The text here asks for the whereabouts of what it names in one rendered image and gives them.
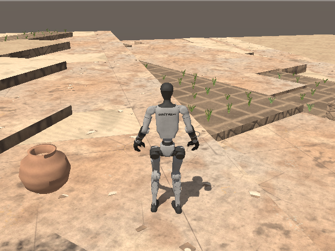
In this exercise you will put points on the robot right upper arm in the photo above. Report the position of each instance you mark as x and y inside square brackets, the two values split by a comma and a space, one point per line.
[186, 118]

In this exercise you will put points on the right robot forearm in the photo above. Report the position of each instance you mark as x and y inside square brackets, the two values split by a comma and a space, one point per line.
[193, 136]

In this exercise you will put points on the robot left upper arm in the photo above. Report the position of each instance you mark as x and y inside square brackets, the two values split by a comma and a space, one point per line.
[147, 119]

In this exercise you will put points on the robot left hand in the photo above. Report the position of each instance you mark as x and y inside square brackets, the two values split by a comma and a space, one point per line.
[135, 145]

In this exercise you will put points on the robot left foot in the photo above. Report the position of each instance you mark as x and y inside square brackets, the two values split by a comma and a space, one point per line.
[154, 207]

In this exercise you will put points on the left robot thigh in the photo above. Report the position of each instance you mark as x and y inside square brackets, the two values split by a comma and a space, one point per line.
[155, 161]

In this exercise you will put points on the left robot forearm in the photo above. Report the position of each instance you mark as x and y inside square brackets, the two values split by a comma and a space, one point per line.
[140, 136]

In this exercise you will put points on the robot right hand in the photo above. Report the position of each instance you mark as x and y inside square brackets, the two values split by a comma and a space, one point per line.
[196, 145]

